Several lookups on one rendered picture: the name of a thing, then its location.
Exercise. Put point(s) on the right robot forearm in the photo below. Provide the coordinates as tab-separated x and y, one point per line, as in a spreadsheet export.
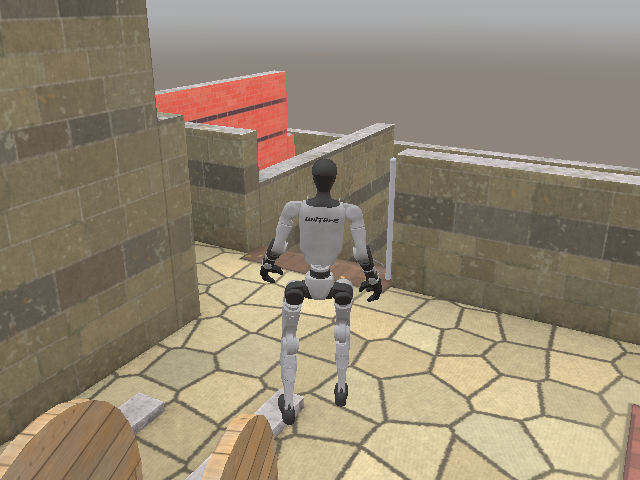
369	269

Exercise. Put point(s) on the humanoid robot torso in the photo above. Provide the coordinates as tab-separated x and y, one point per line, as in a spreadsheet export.
321	237

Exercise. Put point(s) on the left robot forearm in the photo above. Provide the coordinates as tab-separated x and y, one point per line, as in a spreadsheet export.
270	257

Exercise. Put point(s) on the robot right hand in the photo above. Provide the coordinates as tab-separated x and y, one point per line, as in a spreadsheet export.
377	288

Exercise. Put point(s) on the robot left hand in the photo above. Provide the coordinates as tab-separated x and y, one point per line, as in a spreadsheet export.
274	269

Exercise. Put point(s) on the robot head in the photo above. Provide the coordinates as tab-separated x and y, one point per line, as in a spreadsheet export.
324	173

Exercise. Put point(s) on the robot left upper arm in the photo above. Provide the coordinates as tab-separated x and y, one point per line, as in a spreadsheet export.
291	210

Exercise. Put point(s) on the robot right upper arm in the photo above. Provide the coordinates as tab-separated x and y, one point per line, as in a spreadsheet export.
354	214

